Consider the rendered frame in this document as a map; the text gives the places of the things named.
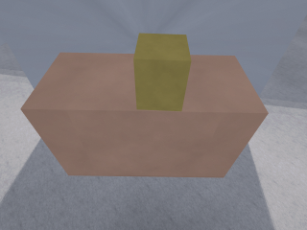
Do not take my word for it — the pedestal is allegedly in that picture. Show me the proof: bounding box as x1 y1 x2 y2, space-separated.
20 52 269 178

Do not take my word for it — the carton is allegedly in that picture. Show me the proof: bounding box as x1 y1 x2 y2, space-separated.
133 33 192 111

